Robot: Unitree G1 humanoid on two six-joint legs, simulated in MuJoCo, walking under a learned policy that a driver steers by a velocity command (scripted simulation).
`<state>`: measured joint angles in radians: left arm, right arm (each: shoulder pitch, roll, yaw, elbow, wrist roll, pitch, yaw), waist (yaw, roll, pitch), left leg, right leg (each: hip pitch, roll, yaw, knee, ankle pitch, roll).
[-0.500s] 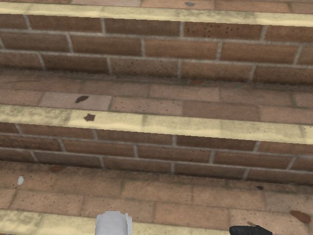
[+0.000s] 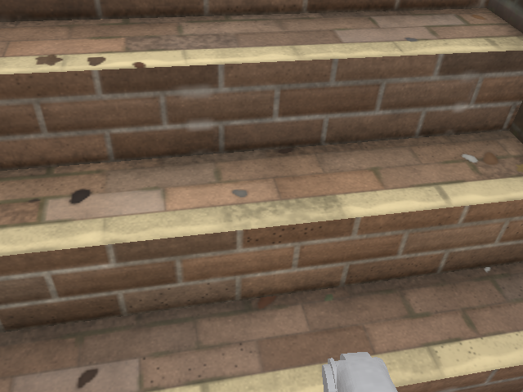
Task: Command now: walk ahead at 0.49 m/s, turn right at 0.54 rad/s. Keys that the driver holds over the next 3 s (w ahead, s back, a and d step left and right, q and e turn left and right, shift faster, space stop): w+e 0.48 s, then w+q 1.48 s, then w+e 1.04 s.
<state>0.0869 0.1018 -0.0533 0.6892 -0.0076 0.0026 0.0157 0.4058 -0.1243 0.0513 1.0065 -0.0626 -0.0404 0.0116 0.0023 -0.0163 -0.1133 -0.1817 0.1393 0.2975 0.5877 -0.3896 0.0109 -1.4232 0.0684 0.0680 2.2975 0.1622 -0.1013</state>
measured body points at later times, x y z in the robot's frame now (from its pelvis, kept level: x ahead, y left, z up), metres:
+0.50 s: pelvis +0.25 -0.05 +0.19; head +0.21 -0.06 +0.64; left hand +0.31 +0.17 +0.04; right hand +0.44 -0.29 +0.17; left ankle +0.29 +0.10 -0.13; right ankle +0.26 -0.10 -0.53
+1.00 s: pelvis +0.50 -0.07 +0.39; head +0.46 -0.06 +0.84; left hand +0.75 +0.05 +0.34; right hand +0.36 -0.26 +0.23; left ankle +0.47 -0.01 -0.32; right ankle +0.50 -0.26 -0.04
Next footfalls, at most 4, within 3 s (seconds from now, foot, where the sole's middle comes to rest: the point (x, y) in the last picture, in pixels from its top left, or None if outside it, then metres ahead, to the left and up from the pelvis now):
0.26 right None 0.30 -0.11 -0.56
0.76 left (280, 358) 0.51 -0.02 -0.36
1.26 right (399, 169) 0.83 -0.27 -0.15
1.80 left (257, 41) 0.98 0.05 0.05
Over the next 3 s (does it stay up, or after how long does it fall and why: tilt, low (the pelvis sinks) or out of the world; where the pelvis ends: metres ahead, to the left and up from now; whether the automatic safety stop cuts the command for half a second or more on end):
stays up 1.39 0.11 1.19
